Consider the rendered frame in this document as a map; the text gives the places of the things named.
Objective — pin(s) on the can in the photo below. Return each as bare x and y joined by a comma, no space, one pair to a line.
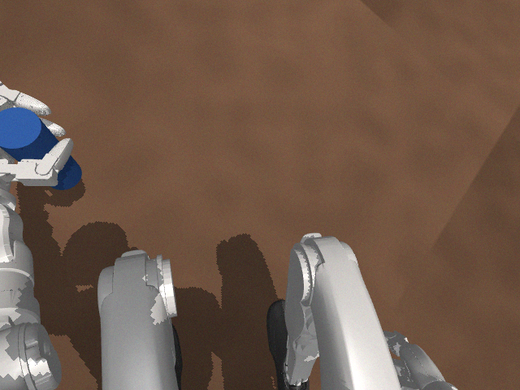
24,136

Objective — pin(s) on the right robot foot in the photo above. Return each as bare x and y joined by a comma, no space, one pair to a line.
277,338

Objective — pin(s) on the left robot hand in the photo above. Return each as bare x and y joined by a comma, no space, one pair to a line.
33,172

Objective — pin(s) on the right robot hand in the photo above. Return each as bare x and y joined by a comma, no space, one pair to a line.
415,369

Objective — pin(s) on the left robot arm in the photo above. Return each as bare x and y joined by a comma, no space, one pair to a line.
28,360

